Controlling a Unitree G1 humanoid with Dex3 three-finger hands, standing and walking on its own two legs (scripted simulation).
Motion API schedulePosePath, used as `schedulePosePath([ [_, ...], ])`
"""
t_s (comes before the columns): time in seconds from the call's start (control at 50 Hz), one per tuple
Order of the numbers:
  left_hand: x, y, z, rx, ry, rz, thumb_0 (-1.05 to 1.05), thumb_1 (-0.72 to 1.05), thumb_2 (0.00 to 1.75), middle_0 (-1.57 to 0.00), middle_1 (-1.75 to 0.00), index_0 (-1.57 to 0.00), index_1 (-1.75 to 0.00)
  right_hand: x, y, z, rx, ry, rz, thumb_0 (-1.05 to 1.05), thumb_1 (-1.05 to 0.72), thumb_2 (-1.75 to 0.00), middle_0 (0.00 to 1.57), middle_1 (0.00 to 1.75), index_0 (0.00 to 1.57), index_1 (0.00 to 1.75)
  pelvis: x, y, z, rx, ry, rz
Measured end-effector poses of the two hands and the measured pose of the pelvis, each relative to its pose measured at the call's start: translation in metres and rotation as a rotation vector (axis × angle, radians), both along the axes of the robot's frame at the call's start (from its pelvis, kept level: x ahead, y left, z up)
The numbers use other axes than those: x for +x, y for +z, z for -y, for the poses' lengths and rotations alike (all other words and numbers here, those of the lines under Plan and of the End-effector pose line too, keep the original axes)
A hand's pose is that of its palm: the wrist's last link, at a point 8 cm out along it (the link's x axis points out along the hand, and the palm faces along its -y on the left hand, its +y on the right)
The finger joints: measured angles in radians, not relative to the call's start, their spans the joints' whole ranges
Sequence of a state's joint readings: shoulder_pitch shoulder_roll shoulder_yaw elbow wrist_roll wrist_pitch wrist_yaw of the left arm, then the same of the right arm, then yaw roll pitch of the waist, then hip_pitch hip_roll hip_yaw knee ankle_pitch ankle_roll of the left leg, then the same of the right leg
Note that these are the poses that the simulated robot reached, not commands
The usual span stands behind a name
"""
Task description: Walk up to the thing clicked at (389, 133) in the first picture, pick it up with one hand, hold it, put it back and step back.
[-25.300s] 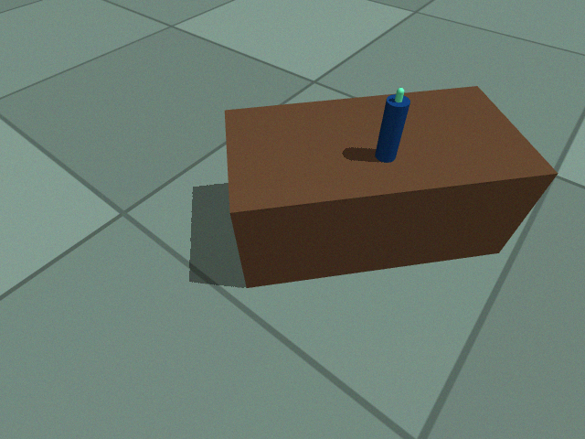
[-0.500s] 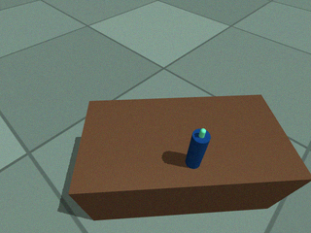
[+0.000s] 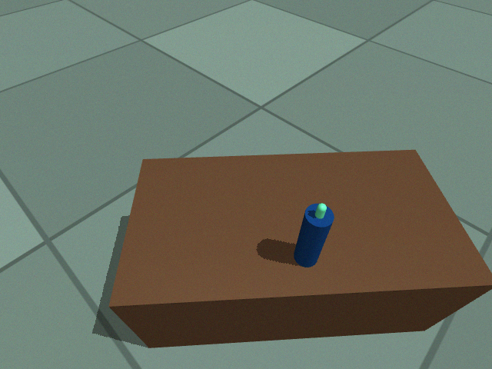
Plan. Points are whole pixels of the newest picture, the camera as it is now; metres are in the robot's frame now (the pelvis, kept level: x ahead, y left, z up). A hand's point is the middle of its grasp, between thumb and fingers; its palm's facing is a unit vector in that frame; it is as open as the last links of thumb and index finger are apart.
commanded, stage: stand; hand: right
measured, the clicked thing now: (313, 233) +0.47 -0.17 -0.21
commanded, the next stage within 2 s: step back in 0.66 s
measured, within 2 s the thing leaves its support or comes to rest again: neither
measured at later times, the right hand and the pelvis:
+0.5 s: hand out of the picture +0.08 -0.25 -0.15, palm faces -0.03 +0.93 -0.36, open 7.3 cm; pelvis +0.00 +0.00 +0.00, yaw +0 degrees
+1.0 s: hand out of the picture +0.07 -0.30 -0.18, palm faces -0.01 +0.93 -0.36, open 7.3 cm; pelvis -0.06 -0.03 -0.03, yaw -1 degrees
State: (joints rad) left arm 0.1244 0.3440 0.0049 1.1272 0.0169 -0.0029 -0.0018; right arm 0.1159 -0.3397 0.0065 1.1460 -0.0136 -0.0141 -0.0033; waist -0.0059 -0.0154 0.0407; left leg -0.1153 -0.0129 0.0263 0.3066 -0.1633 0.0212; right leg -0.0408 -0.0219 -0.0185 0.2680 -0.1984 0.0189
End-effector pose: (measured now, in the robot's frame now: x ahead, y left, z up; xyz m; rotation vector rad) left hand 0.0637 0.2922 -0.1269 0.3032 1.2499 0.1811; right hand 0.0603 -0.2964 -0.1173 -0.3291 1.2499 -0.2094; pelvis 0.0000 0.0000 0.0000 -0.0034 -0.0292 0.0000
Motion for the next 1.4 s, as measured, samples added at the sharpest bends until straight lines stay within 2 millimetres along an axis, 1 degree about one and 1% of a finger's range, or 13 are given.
schedulePosePath([
  [0.44,0.002,0.000,-0.001,-0.001,0.002,0.007,0.00,0.91,0.90,-0.20,-0.30,-0.21,-0.30,0.010,0.001,-0.002,0.001,0.013,0.015,0.00,-0.91,-0.90,0.20,0.30,0.21,0.30,0.002,0.000,-0.001,-0.001,0.004,-0.001],
  [0.68,-0.002,0.000,-0.004,-0.001,0.010,0.002,0.00,0.90,0.90,-0.20,-0.30,-0.21,-0.30,0.008,0.001,-0.003,0.003,0.014,0.013,0.00,-0.91,-0.90,0.20,0.30,0.21,0.30,0.000,0.000,-0.002,-0.001,0.003,-0.002],
  [0.78,-0.005,-0.003,-0.012,0.026,0.020,0.012,0.00,0.90,0.90,-0.20,-0.30,-0.21,-0.30,0.005,-0.002,0.003,-0.003,0.010,0.009,0.00,-0.91,-0.90,0.20,0.30,0.21,0.30,-0.019,-0.006,0.000,0.002,0.001,-0.006],
  [0.86,-0.013,-0.004,-0.014,0.056,0.008,0.007,0.00,0.91,0.90,-0.20,-0.30,-0.21,-0.30,0.001,-0.006,0.015,-0.013,0.015,0.019,0.00,-0.91,-0.90,0.20,0.30,0.21,0.30,-0.036,-0.012,0.008,0.007,0.000,-0.005],
  [0.92,-0.027,-0.001,-0.009,0.078,0.009,-0.001,0.00,0.91,0.90,-0.20,-0.30,-0.20,-0.30,-0.001,-0.012,0.028,-0.016,0.022,0.039,0.00,-0.91,-0.90,0.20,0.30,0.21,0.30,-0.046,-0.016,0.017,0.007,-0.006,-0.008],
  [0.98,-0.046,-0.001,-0.002,0.106,0.010,-0.003,0.00,0.91,0.90,-0.20,-0.30,-0.20,-0.30,0.001,-0.023,0.042,-0.006,0.023,0.073,0.00,-0.91,-0.90,0.20,0.30,0.21,0.30,-0.056,-0.026,0.028,0.018,-0.017,-0.015],
  [1.02,-0.060,0.000,0.005,0.114,0.014,-0.015,0.00,0.91,0.90,-0.20,-0.30,-0.20,-0.30,0.000,-0.028,0.047,-0.003,0.022,0.086,0.00,-0.91,-0.90,0.20,0.30,0.21,0.30,-0.065,-0.028,0.032,0.007,-0.014,-0.001],
  [1.1,-0.080,0.008,0.016,0.111,0.012,-0.029,0.00,0.90,0.90,-0.20,-0.30,-0.21,-0.30,-0.014,-0.028,0.046,0.015,0.034,0.072,0.00,-0.91,-0.90,0.20,0.30,0.20,0.30,-0.078,-0.021,0.036,0.032,-0.014,-0.007],
  [1.14,-0.084,0.010,0.019,0.110,0.013,-0.020,0.00,0.90,0.90,-0.20,-0.30,-0.21,-0.30,-0.027,-0.028,0.045,0.020,0.043,0.050,0.00,-0.91,-0.90,0.20,0.30,0.20,0.30,-0.084,-0.018,0.037,0.036,-0.003,-0.020],
  [1.22,-0.082,0.012,0.020,0.108,0.018,0.047,0.00,0.90,0.90,-0.20,-0.30,-0.21,-0.30,-0.055,-0.031,0.044,0.003,0.077,-0.016,0.00,-0.91,-0.90,0.20,0.30,0.20,0.30,-0.099,-0.018,0.035,0.028,0.028,-0.035],
  [1.3,-0.089,0.006,0.014,0.095,0.028,0.109,0.00,0.90,0.90,-0.21,-0.30,-0.21,-0.30,-0.074,-0.034,0.037,-0.022,0.114,-0.049,0.00,-0.91,-0.90,0.20,0.30,0.20,0.30,-0.118,-0.024,0.028,0.013,0.058,-0.026],
  [1.36,-0.101,-0.007,0.002,0.076,0.037,0.125,0.00,0.90,0.90,-0.21,-0.30,-0.21,-0.30,-0.084,-0.032,0.027,-0.039,0.133,-0.025,0.00,-0.91,-0.90,0.20,0.30,0.20,0.30,-0.133,-0.031,0.020,0.002,0.079,-0.010],
  [1.4,-0.112,-0.015,-0.005,0.063,0.044,0.122,0.00,0.90,0.90,-0.20,-0.30,-0.21,-0.30,-0.092,-0.026,0.019,-0.044,0.131,-0.005,0.00,-0.91,-0.90,0.20,0.30,0.20,0.30,-0.144,-0.032,0.016,0.029,0.067,0.013],
])
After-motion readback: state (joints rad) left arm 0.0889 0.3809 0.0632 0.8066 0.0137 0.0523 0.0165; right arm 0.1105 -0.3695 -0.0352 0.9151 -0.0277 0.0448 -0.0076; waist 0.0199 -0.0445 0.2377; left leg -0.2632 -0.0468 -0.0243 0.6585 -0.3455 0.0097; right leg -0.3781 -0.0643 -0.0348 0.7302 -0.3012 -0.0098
